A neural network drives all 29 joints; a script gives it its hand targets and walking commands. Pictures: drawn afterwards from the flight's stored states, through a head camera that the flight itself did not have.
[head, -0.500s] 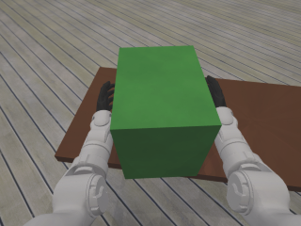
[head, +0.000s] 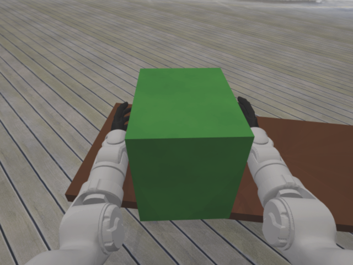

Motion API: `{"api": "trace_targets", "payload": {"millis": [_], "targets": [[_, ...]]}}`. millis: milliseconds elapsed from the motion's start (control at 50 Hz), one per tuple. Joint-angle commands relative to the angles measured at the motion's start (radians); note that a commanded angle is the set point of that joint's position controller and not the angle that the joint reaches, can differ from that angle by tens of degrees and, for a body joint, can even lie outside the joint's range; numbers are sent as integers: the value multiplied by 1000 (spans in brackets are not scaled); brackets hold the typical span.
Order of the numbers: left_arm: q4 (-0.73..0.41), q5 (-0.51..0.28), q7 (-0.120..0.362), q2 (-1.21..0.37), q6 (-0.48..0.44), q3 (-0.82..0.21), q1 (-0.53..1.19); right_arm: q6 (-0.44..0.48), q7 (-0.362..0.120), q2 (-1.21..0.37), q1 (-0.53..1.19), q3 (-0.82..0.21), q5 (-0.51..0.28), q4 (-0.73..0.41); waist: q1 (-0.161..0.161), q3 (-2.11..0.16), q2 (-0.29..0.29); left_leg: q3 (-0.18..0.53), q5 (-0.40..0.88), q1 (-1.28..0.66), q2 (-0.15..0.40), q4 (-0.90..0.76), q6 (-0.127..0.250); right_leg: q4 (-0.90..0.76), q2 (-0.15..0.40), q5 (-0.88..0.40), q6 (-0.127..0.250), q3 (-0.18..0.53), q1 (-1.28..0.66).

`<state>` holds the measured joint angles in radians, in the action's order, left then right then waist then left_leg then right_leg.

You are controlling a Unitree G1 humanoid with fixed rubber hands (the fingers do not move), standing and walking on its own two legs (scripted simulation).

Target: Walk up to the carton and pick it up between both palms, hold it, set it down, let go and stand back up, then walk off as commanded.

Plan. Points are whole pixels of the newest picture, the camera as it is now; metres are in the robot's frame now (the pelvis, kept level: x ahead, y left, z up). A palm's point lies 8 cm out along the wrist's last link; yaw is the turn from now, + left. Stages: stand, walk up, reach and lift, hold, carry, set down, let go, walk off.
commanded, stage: reach and lift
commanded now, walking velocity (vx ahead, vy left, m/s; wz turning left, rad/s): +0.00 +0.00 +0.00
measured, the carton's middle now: (182, 140) +0.41 +0.06 +0.11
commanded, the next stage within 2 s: hold in 1.48 s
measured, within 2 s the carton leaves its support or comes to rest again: neither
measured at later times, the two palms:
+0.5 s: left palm (121, 122) +0.37 +0.20 +0.17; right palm (259, 117) +0.39 -0.11 +0.21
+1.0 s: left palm (122, 117) +0.37 +0.20 +0.19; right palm (263, 113) +0.39 -0.11 +0.22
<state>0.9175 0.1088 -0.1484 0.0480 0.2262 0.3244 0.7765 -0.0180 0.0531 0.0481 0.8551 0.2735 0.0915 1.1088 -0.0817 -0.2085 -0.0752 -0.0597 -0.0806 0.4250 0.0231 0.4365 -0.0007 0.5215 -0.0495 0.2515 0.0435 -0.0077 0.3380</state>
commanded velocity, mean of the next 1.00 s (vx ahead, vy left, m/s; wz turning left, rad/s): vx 0.00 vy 0.00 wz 0.00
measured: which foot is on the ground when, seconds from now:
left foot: down 0.00-1.00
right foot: down 0.00-1.00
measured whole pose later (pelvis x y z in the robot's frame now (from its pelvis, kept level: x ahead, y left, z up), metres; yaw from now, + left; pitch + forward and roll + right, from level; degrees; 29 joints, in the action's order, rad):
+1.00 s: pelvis -0.01 +0.00 +0.00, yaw +0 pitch +0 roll +0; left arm 0.69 0.11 -0.12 0.08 0.55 0.32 0.79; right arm -0.30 0.13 0.03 0.95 0.26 -0.09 0.99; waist 0.00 -0.21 -0.08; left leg -0.06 -0.08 0.35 0.02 0.44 0.00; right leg 0.52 -0.05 0.25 0.04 -0.01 0.26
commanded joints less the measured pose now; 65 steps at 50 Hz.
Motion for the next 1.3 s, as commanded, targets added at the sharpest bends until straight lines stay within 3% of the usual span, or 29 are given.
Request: {"api": "trace_targets", "payload": {"millis": [0,40,100,140,180,300,320,360,420,440,460,480,500,560,580,660,700,720,760,780,840,900,920,960,1100,1120,1160,1260,1280], "targets": [[-274,-83,177,-618,1,-405,1010,-8,-93,-633,976,-266,-84,-288,68,-372,98,21,-36,-409,-20,-85,-8,-243,52,-99,-82,10,-105],[-266,-83,181,-627,26,-418,1015,-15,-92,-633,1025,-257,-90,-319,73,-379,113,27,-68,-407,-24,-87,-11,-245,48,-62,-80,12,-108],[-377,-82,183,-606,35,-391,1071,-40,-86,-662,987,-278,-120,-320,82,-395,99,32,-18,-443,-29,-79,0,-241,55,-116,-90,30,-145],[-341,-77,187,-596,54,-384,1055,-58,-87,-656,986,-274,-119,-299,77,-379,115,33,-51,-426,-31,-81,1,-238,59,-87,-92,32,-131],[-340,-70,197,-569,71,-367,1043,-71,-77,-661,988,-294,-126,-321,67,-359,79,27,-48,-416,-42,-81,12,-242,60,-103,-99,45,-162],[-427,-111,195,-588,102,-425,1095,-111,-51,-672,1021,-365,-203,-387,105,-401,119,45,-9,-438,-45,-63,-4,-226,52,-193,-103,42,-188],[-361,-102,203,-580,113,-407,1060,-122,-47,-674,1024,-359,-195,-375,97,-342,107,49,-52,-416,-46,-69,8,-232,62,-182,-111,52,-166],[-435,-126,207,-601,130,-460,1053,-131,-32,-673,1028,-392,-227,-453,123,-427,119,58,24,-470,-46,-51,-4,-215,51,-258,-110,37,-198],[-418,-104,205,-554,145,-409,1102,-163,-36,-654,1005,-367,-216,-370,123,-332,118,56,-71,-439,-47,-68,7,-236,58,-107,-108,41,-140],[-411,-107,207,-556,161,-411,1084,-169,-35,-651,1042,-379,-231,-410,116,-340,120,54,-65,-452,-44,-67,10,-238,52,-92,-107,37,-129],[-344,-87,211,-532,174,-376,1066,-186,-31,-637,1003,-347,-215,-350,127,-267,104,51,-106,-424,-48,-74,19,-249,59,-56,-109,42,-116],[-365,-90,209,-526,172,-377,1102,-185,-34,-654,1040,-353,-211,-375,110,-281,103,46,-122,-424,-47,-78,20,-251,64,-16,-106,46,-107],[-410,-110,206,-543,174,-402,1123,-187,-33,-653,1027,-351,-217,-386,130,-320,116,46,-89,-441,-46,-70,13,-240,57,-46,-101,40,-105],[-427,-113,200,-538,183,-397,1158,-199,-40,-671,1055,-380,-249,-386,110,-327,122,51,-80,-444,-41,-73,19,-241,62,-46,-104,41,-106],[-396,-111,198,-560,203,-412,1105,-208,-42,-634,1048,-356,-246,-394,133,-292,132,59,-83,-445,-36,-73,10,-243,53,-44,-101,31,-81],[-458,-135,188,-547,206,-430,1187,-215,-35,-671,1110,-387,-267,-442,122,-338,137,55,-97,-436,-41,-65,13,-237,58,-36,-102,39,-89],[-498,-154,184,-554,213,-453,1176,-225,-33,-664,1065,-392,-268,-440,148,-362,133,60,-71,-462,-42,-56,11,-233,57,-65,-101,37,-101],[-471,-134,185,-546,218,-426,1183,-233,-35,-661,1070,-385,-265,-411,131,-334,139,55,-104,-442,-42,-64,12,-240,59,-19,-103,36,-89],[-467,-130,185,-550,240,-427,1138,-242,-30,-652,1047,-388,-286,-426,139,-323,144,54,-82,-455,-37,-69,9,-241,57,-51,-108,37,-88],[-443,-113,181,-539,244,-402,1128,-243,-35,-653,1093,-405,-288,-435,102,-312,126,55,-76,-447,-36,-69,16,-241,54,-50,-106,37,-86],[-517,-135,179,-541,246,-430,1152,-250,-32,-661,1068,-415,-304,-454,120,-372,130,53,-45,-470,-36,-63,11,-227,50,-99,-108,34,-103],[-476,-149,184,-555,262,-449,1152,-260,-24,-643,1100,-409,-310,-476,132,-350,144,66,-62,-465,-33,-59,13,-236,54,-92,-109,43,-75],[-498,-141,181,-544,269,-436,1133,-264,-23,-655,1092,-425,-322,-494,113,-375,138,62,-38,-468,-38,-52,12,-234,49,-103,-111,46,-106],[-494,-137,181,-535,274,-426,1159,-279,-22,-641,1084,-404,-321,-441,120,-318,144,66,-77,-457,-39,-66,10,-246,49,-70,-109,39,-82],[-543,-180,171,-539,283,-462,1186,-289,-21,-663,1130,-451,-348,-516,114,-377,125,66,-59,-465,-34,-57,14,-234,43,-111,-113,36,-84],[-528,-165,170,-536,295,-460,1165,-299,-21,-637,1100,-425,-344,-478,125,-348,155,69,-68,-460,-33,-60,5,-240,46,-101,-108,43,-72],[-530,-153,175,-526,300,-445,1167,-311,-19,-639,1063,-409,-329,-447,130,-303,140,61,-88,-449,-35,-69,12,-241,51,-75,-110,46,-64],[-540,-175,173,-552,319,-477,1171,-309,-18,-627,1125,-403,-340,-494,132,-357,158,57,-81,-470,-25,-62,0,-241,43,-67,-98,37,-59],[-549,-185,172,-536,320,-471,1173,-310,-15,-644,1160,-441,-358,-548,113,-360,124,58,-83,-451,-30,-58,14,-242,46,-75,-109,43,-82]]}}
